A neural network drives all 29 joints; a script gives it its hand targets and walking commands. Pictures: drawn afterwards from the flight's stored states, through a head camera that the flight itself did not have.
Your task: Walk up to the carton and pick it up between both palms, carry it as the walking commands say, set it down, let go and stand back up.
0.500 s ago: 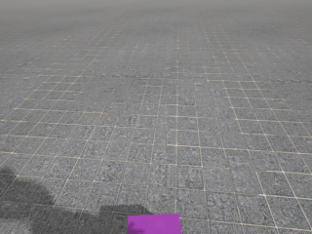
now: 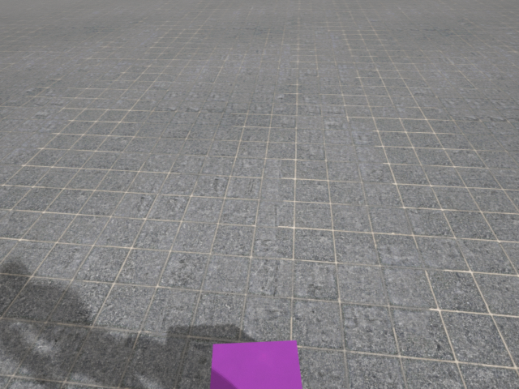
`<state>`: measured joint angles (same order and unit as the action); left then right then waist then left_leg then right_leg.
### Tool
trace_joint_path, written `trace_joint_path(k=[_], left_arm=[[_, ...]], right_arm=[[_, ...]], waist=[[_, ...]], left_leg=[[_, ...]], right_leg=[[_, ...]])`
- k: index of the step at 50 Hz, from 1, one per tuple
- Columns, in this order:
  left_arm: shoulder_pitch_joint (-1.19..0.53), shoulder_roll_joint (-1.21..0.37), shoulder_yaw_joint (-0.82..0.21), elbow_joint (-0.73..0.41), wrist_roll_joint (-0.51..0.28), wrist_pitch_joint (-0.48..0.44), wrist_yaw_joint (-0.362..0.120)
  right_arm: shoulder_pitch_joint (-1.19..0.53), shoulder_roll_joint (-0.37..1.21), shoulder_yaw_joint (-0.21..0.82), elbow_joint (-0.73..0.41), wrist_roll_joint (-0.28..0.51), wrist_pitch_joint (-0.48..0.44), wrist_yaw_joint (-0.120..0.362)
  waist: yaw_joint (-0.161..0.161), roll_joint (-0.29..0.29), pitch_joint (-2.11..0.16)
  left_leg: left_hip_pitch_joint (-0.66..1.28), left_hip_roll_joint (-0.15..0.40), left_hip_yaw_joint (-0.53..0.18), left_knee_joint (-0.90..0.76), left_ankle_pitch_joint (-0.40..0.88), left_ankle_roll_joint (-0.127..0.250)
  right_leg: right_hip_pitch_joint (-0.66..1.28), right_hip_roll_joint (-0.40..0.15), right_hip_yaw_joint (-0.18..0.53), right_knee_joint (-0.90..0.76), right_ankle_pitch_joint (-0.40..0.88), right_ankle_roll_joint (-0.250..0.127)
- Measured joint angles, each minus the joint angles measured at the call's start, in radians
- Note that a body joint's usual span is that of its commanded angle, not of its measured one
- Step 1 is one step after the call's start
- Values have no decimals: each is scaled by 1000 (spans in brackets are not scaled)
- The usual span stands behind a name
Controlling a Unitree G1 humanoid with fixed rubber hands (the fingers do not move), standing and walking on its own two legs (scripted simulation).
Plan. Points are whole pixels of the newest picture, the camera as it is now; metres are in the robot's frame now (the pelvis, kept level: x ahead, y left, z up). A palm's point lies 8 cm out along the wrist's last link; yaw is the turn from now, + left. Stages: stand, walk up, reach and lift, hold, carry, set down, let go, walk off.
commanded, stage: stand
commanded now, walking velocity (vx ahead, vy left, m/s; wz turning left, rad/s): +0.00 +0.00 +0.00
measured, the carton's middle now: (256, 381) +0.34 +0.03 -0.65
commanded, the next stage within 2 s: none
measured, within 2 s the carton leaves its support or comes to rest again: neither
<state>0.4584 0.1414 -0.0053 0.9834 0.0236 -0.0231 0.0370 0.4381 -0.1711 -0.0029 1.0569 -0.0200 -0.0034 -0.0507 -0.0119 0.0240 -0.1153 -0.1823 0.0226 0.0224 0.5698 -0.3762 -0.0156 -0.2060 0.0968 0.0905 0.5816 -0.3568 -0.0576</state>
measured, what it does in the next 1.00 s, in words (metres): stands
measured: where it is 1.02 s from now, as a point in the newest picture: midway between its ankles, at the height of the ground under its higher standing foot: outside the picture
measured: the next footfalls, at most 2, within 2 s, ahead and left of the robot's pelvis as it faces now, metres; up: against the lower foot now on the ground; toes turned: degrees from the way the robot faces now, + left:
none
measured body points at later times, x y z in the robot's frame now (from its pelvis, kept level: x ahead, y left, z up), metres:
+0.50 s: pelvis -0.01 +0.00 +0.01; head -0.04 -0.01 +0.45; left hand -0.04 +0.21 -0.15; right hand -0.07 -0.20 -0.17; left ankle -0.04 +0.13 -0.73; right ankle -0.03 -0.09 -0.73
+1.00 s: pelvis -0.03 +0.01 +0.01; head -0.05 +0.00 +0.46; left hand -0.07 +0.20 -0.15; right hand -0.08 -0.19 -0.16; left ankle -0.04 +0.13 -0.73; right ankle -0.03 -0.09 -0.73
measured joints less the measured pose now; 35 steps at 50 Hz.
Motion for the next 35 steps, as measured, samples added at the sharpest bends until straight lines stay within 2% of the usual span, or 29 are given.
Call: trace_joint_path(k=[13,35], left_arm=[[-25,-35,-8,77,-3,8,7],[-71,-56,-2,143,-6,8,17]], right_arm=[[-29,32,3,91,3,12,-5],[-67,55,-3,157,2,12,-10]], waist=[[2,-2,51],[-1,2,102]], left_leg=[[25,-4,2,-35,29,3],[52,-5,1,-74,62,7]], right_leg=[[23,-6,2,-32,27,4],[55,-11,1,-81,64,11]])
